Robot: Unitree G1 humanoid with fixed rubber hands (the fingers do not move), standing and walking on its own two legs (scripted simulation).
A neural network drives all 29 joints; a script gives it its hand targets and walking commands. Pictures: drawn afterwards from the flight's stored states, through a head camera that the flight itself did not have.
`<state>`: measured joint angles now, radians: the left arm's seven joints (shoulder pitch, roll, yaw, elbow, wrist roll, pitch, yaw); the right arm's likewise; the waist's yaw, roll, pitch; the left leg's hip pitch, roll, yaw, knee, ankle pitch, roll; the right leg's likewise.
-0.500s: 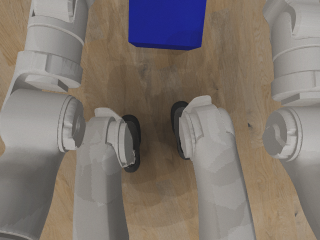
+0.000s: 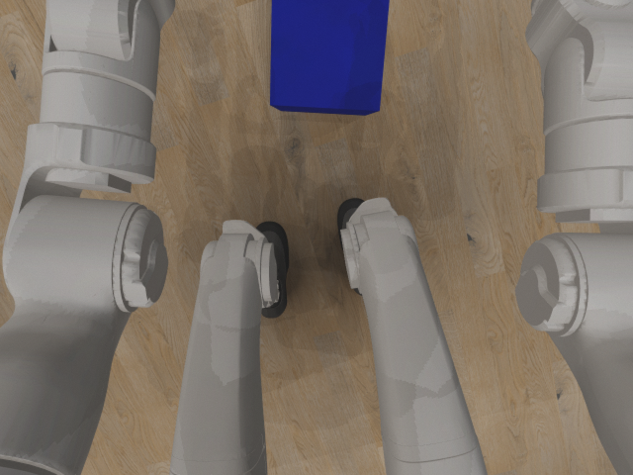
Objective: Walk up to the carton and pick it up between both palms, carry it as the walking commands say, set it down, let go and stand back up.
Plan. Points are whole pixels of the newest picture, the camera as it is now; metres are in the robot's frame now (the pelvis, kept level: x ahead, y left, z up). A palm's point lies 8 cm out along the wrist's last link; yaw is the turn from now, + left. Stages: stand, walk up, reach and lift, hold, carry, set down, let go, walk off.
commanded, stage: set down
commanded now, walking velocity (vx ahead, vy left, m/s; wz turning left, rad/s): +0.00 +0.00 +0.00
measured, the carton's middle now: (328, 18) +0.58 -0.08 -0.46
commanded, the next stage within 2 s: let go in 0.50 s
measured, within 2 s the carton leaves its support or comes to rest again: neither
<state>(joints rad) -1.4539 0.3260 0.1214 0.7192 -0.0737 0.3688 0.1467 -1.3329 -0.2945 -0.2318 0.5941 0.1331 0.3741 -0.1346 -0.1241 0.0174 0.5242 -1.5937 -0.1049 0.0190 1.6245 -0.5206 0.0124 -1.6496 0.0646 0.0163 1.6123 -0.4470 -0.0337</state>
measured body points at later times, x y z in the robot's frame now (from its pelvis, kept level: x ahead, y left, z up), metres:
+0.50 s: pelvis +0.00 +0.00 +0.11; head +0.35 -0.05 +0.38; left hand +0.59 +0.09 -0.01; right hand +0.53 -0.25 -0.03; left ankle +0.10 +0.10 -0.52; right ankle +0.13 -0.09 -0.52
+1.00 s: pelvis +0.06 -0.01 +0.18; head +0.29 -0.04 +0.56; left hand +0.43 +0.14 +0.06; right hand +0.37 -0.26 +0.06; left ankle +0.10 +0.10 -0.52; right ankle +0.13 -0.09 -0.52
